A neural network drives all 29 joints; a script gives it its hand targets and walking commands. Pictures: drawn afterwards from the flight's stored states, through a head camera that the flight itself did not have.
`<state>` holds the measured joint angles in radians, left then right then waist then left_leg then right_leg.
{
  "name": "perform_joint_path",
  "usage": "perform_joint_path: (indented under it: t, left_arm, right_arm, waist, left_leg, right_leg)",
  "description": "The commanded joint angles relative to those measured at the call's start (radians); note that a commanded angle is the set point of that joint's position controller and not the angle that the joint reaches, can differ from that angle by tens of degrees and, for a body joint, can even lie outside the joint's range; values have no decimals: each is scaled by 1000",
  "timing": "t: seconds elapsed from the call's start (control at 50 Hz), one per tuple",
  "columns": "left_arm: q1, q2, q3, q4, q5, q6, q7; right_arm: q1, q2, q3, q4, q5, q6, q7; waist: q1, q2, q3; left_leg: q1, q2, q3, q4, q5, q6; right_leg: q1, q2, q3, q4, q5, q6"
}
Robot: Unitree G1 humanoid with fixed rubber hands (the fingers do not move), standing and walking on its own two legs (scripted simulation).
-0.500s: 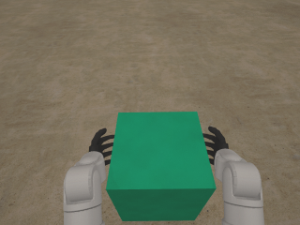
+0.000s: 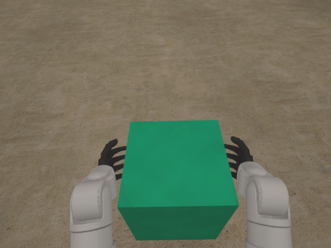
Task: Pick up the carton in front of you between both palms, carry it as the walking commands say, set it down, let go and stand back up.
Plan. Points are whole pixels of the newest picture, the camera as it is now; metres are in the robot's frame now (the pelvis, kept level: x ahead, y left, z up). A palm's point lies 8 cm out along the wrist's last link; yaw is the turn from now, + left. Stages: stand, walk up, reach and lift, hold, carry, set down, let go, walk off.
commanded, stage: carry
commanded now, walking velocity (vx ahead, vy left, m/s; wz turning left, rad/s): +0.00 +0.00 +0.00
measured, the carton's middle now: (175, 183) +0.28 +0.00 +0.01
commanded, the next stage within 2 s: hold in 1.74 s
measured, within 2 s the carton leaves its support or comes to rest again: neither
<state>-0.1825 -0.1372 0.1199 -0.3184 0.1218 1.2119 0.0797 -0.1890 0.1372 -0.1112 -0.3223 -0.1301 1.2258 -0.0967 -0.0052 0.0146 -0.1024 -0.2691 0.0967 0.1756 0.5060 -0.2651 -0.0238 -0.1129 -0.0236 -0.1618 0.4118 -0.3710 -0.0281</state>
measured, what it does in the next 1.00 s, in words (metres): shifts its weight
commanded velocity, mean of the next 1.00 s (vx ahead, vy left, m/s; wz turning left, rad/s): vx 0.00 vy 0.00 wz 0.00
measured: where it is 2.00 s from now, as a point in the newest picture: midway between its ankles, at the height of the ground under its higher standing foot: outside the picture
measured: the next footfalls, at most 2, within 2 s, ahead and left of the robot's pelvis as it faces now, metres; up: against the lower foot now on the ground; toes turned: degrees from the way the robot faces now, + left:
none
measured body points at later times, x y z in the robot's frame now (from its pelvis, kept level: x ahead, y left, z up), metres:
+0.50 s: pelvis -0.03 +0.01 +0.00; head -0.06 +0.01 +0.44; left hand +0.25 +0.16 +0.04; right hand +0.25 -0.14 +0.03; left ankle -0.03 +0.13 -0.74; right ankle -0.10 -0.08 -0.74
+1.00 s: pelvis -0.07 +0.01 +0.00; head -0.09 +0.01 +0.45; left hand +0.23 +0.17 +0.03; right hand +0.23 -0.14 +0.03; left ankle -0.03 +0.13 -0.74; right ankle -0.10 -0.08 -0.74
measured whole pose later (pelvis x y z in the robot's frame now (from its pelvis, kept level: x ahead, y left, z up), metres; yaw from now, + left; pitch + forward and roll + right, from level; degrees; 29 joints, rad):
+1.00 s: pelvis -0.07 +0.01 +0.00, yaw +0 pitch +2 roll +0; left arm -0.23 -0.14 0.18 0.17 0.24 0.74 0.02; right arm -0.23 0.14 -0.18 0.18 -0.24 0.74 -0.03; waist 0.00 0.00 -0.08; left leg -0.34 0.09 0.18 0.52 -0.20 0.00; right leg -0.23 -0.05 -0.19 0.54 -0.33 -0.02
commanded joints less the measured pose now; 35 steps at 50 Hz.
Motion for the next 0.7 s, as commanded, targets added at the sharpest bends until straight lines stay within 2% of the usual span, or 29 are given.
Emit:
perform_joint_path:
  t: [0.0, 0.04, 0.06, 0.08, 0.18, 0.32, 0.44, 0.58, 0.68]
  left_arm:
    - [-448, -902, -715, -19, -402, -5, -266]
    - [-450, -912, -722, -9, -397, -21, -266]
    - [-450, -917, -725, -3, -393, -31, -266]
    - [-451, -921, -728, 6, -389, -44, -267]
    - [-453, -924, -736, 48, -363, -127, -274]
    - [-418, -871, -691, 112, -295, -232, -266]
    - [-423, -827, -584, 244, -198, -347, -266]
    - [-518, -855, -444, 448, -104, -504, -278]
    - [-570, -922, -440, 508, -95, -574, -291]
  right_arm:
    - [-483, 927, 748, -41, 420, -10, 262]
    - [-485, 936, 748, -18, 423, -27, 271]
    - [-475, 940, 746, -1, 420, -39, 274]
    - [-468, 944, 745, 14, 414, -54, 276]
    - [-444, 939, 726, 62, 369, -139, 282]
    - [-408, 874, 669, 122, 301, -247, 276]
    - [-418, 827, 566, 248, 209, -361, 278]
    - [-523, 852, 431, 451, 120, -518, 291]
    - [-572, 918, 426, 511, 109, -587, 304]
  waist:
    - [8, -145, -227]
    - [11, -80, -258]
    - [12, -53, -278]
    - [12, -39, -289]
    - [10, -31, -277]
    - [8, -11, -262]
    - [6, -12, -223]
    - [6, -9, -201]
    - [5, -11, -227]
  left_leg:
    - [19, 4, -9, -1, 163, 1]
    - [121, 44, -25, 56, 437, 9]
    - [140, 57, -33, 72, 530, 14]
    - [141, 65, -36, 78, 570, 17]
    - [115, 65, -37, 66, 469, 17]
    - [127, 84, -61, 40, 472, 29]
    - [100, 87, -72, 4, 395, 33]
    - [88, 83, -87, -36, 279, 37]
    - [98, 82, -90, -39, 269, 37]
  right_leg:
    - [150, -205, 99, 78, 1139, -5]
    - [61, -167, 70, 100, 950, 19]
    - [45, -150, 58, 108, 866, 27]
    - [42, -141, 55, 109, 815, 31]
    - [43, -148, 62, 108, 768, 25]
    - [1, -132, 57, 86, 545, 27]
    - [-31, -135, 59, 57, 424, 24]
    - [-65, -137, 67, 17, 275, 13]
    - [-67, -139, 71, 14, 249, 9]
